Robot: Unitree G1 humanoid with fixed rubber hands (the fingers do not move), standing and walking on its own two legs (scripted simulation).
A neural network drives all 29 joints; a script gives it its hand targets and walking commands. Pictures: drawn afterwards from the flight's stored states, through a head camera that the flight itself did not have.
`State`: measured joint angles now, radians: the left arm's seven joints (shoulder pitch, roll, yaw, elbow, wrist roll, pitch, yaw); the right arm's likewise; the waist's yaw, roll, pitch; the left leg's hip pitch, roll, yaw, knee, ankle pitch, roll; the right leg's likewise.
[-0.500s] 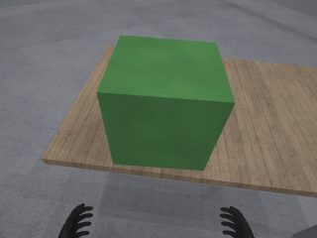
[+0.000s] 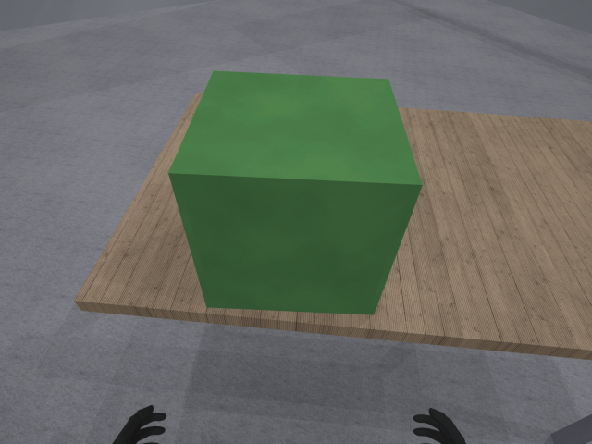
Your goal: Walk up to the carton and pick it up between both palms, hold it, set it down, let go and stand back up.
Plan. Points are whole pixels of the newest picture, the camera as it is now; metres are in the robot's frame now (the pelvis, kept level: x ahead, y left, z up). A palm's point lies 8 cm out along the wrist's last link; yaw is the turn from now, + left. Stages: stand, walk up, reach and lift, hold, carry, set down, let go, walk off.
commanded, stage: stand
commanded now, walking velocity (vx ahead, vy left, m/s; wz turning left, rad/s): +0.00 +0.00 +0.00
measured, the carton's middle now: (295, 195) +0.51 +0.01 +0.06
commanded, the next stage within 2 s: none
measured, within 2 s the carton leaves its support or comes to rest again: neither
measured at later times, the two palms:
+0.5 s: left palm out of the picture +0.01 +0.23 -0.14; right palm out of the picture -0.08 -0.22 -0.15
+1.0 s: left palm out of the picture +0.00 +0.24 -0.15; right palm out of the picture -0.08 -0.15 -0.16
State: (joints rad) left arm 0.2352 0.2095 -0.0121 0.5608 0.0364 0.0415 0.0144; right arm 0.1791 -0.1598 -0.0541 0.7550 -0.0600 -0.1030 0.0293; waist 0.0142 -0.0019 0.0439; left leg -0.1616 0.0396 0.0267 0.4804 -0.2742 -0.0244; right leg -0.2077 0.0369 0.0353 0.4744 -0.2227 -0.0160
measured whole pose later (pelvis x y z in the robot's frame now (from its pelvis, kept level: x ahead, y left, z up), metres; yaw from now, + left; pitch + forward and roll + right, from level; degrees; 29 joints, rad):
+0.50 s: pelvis +0.00 +0.02 +0.00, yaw -6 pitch +0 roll +0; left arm 0.45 0.13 0.03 0.95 0.03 -0.01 0.00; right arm 0.46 -0.20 -0.05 1.07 -0.04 0.02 -0.01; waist -0.02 0.01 -0.12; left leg -0.22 0.05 0.12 0.52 -0.31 0.00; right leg -0.30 0.05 0.13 0.52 -0.22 0.01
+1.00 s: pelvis +0.00 +0.05 -0.01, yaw -8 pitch -1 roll +1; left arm 0.41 0.07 0.00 1.10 0.02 0.00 0.04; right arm 0.41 -0.13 -0.04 1.15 -0.02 0.02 -0.04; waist -0.02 0.03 -0.10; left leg -0.19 0.01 0.17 0.52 -0.32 0.04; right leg -0.30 0.02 0.19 0.54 -0.24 0.06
